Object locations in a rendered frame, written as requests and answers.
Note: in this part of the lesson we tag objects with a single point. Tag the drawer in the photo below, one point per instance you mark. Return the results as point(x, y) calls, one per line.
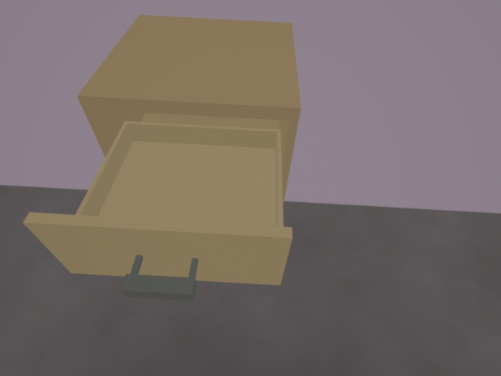
point(173, 192)

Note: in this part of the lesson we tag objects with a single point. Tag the cabinet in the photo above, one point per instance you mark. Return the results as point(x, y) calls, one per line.
point(198, 71)

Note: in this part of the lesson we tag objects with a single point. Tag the handle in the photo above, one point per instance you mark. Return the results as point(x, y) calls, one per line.
point(159, 287)

